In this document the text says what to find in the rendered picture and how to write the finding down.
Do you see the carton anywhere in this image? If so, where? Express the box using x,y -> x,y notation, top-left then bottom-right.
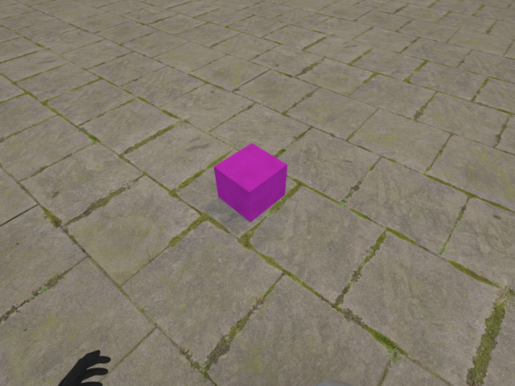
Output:
214,143 -> 287,222

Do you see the robot left hand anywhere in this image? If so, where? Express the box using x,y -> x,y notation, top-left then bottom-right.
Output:
58,350 -> 111,386

